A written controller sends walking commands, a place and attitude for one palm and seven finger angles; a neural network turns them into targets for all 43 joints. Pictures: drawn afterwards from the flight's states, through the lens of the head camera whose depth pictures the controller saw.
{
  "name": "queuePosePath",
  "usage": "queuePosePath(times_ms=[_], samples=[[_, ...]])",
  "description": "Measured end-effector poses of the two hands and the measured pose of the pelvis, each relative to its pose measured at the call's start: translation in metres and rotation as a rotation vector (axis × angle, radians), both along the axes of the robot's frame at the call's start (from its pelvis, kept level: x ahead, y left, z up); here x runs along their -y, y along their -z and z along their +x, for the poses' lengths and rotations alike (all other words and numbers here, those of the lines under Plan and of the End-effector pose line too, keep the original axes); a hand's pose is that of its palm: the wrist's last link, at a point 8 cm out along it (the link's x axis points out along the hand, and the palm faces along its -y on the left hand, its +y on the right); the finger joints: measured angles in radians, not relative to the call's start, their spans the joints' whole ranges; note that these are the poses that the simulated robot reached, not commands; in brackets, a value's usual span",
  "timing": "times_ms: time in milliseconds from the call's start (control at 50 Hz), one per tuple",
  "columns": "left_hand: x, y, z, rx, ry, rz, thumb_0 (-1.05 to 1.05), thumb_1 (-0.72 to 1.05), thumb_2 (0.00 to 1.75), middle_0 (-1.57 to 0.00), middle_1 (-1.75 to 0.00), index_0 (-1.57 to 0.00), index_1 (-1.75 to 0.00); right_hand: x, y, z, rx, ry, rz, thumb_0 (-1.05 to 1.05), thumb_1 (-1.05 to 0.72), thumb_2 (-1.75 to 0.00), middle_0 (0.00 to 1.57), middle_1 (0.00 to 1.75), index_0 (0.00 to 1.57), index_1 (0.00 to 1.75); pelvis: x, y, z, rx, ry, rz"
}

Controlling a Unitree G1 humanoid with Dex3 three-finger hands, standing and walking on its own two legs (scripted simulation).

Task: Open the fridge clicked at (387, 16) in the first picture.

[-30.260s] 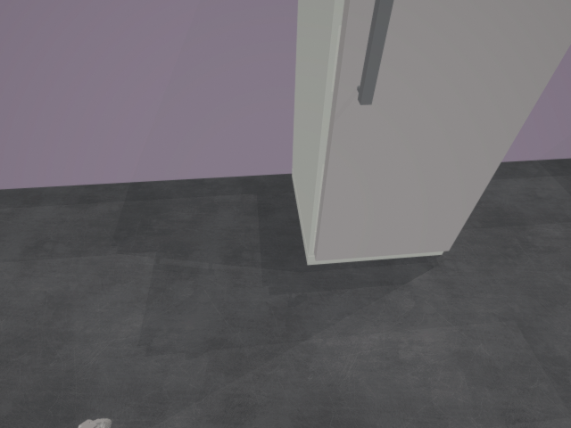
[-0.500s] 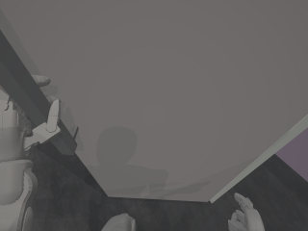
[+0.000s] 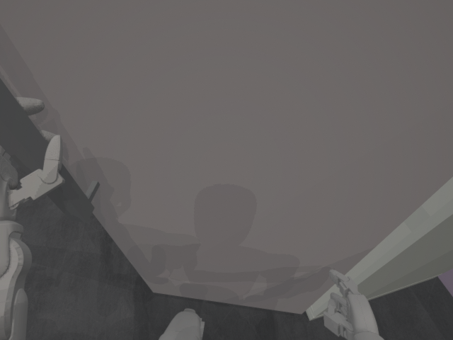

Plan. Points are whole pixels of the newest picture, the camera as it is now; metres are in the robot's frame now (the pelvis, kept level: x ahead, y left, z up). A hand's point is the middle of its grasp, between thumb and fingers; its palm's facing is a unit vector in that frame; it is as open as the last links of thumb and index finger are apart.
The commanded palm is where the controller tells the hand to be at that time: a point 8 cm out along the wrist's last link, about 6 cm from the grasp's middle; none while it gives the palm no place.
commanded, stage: stop walking and hold the door back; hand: left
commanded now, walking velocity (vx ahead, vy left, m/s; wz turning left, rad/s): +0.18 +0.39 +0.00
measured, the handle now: (19, 105) +0.31 +0.26 +0.28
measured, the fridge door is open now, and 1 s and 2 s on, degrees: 66 65 66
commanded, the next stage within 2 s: loosen the grip on the handle in 1.10 s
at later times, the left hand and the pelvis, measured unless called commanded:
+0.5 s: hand (49, 162) +0.27 +0.24 +0.22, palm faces +0.37 -0.91 -0.16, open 6.3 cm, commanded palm +0.25 +0.28 +0.20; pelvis -0.09 -0.01 +0.02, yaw +9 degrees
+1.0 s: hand (52, 156) +0.28 +0.24 +0.22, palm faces +0.36 -0.92 -0.16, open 6.3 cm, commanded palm +0.25 +0.27 +0.20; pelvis -0.08 +0.00 +0.01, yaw +7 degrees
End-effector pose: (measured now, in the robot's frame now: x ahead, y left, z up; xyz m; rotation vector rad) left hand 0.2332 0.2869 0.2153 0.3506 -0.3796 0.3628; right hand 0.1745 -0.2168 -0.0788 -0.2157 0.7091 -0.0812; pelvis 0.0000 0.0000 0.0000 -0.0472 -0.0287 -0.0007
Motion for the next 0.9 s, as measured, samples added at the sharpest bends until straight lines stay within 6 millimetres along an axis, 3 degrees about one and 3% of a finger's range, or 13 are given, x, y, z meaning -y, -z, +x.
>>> queuePosePath(times_ms=[100,200,260,360,440,520,620,780,900], samples=[[0.002,0.000,-0.019,0.010,-0.026,-0.015,-0.19,0.50,0.87,-0.45,-1.40,-0.28,-1.27,0.032,-0.005,-0.011,-0.066,0.009,-0.100,0.01,-0.91,-0.90,0.20,0.30,0.20,0.30,0.005,-0.009,-0.012,0.020,-0.074,0.045],[0.000,-0.001,-0.016,0.024,0.007,-0.030,-0.19,0.47,0.89,-0.46,-1.40,-0.31,-1.28,0.036,-0.019,-0.017,-0.041,-0.029,-0.174,0.01,-0.91,-0.90,0.20,0.30,0.20,0.29,0.002,-0.007,-0.032,0.010,-0.130,0.049],[-0.002,0.000,-0.011,0.033,0.043,-0.041,-0.19,0.46,0.89,-0.46,-1.40,-0.31,-1.29,0.025,-0.023,-0.021,0.000,-0.044,-0.177,0.01,-0.91,-0.90,0.20,0.30,0.20,0.29,-0.006,-0.001,-0.048,0.019,-0.137,0.046],[0.002,-0.003,-0.005,-0.017,0.045,-0.102,-0.11,0.52,0.89,-0.45,-1.40,-0.31,-1.32,-0.012,-0.026,-0.045,-0.006,-0.078,-0.065,0.01,-0.91,-0.90,0.20,0.30,0.20,0.29,-0.005,-0.015,-0.070,0.035,-0.153,0.012],[0.004,-0.005,-0.001,-0.050,0.029,-0.146,-0.09,0.55,0.85,-0.45,-1.40,-0.35,-1.35,-0.037,-0.016,-0.071,-0.071,-0.139,-0.002,0.01,-0.91,-0.90,0.20,0.30,0.20,0.29,0.001,-0.021,-0.081,0.025,-0.159,-0.001],[0.004,-0.007,0.001,-0.067,0.014,-0.135,-0.09,0.56,0.82,-0.45,-1.40,-0.36,-1.36,-0.044,0.001,-0.091,-0.130,-0.169,0.034,0.01,-0.91,-0.90,0.21,0.30,0.20,0.30,0.010,-0.015,-0.087,0.008,-0.151,0.018],[0.004,-0.007,0.005,-0.079,-0.009,-0.124,-0.11,0.56,0.80,-0.45,-1.40,-0.37,-1.37,-0.023,0.019,-0.109,-0.186,-0.123,0.015,0.01,-0.90,-0.90,0.21,0.30,0.21,0.30,0.012,-0.010,-0.092,0.016,-0.151,0.020],[0.002,-0.006,0.021,-0.060,0.055,-0.149,-0.09,0.57,0.80,-0.45,-1.40,-0.38,-1.38,0.025,0.011,-0.120,-0.193,-0.007,-0.141,0.01,-0.91,-0.90,0.21,0.30,0.20,0.30,-0.009,-0.006,-0.088,0.037,-0.158,0.043],[0.002,-0.005,0.021,-0.050,0.060,-0.150,-0.09,0.58,0.79,-0.45,-1.40,-0.38,-1.37,0.018,-0.001,-0.113,-0.143,0.019,-0.096,0.01,-0.91,-0.90,0.20,0.30,0.20,0.29,-0.009,-0.012,-0.084,0.019,-0.131,0.035]])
